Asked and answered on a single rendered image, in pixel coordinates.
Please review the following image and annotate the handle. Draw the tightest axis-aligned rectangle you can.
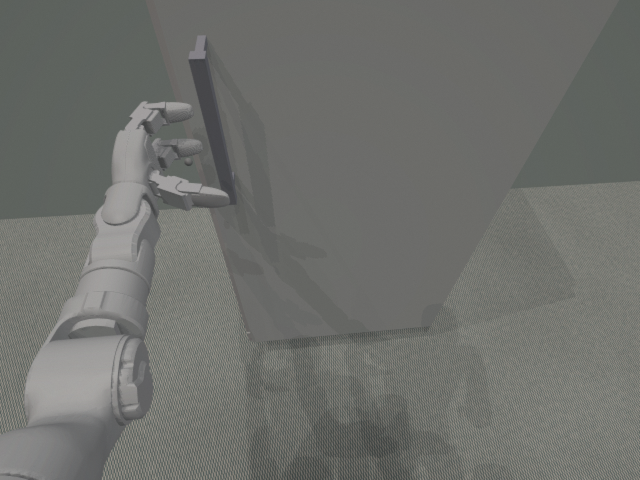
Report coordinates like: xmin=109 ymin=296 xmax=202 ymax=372
xmin=188 ymin=35 xmax=237 ymax=205

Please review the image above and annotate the fridge door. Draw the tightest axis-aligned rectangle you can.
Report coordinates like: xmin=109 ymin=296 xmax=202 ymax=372
xmin=154 ymin=0 xmax=619 ymax=342

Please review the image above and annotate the left robot upper arm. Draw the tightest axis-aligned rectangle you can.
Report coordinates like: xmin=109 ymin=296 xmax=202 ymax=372
xmin=0 ymin=334 xmax=153 ymax=480

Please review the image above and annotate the left robot hand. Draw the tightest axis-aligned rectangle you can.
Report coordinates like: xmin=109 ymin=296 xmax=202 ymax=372
xmin=111 ymin=101 xmax=230 ymax=211

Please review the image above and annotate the robot left forearm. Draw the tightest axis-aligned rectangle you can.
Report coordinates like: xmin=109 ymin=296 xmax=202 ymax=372
xmin=24 ymin=182 xmax=161 ymax=422

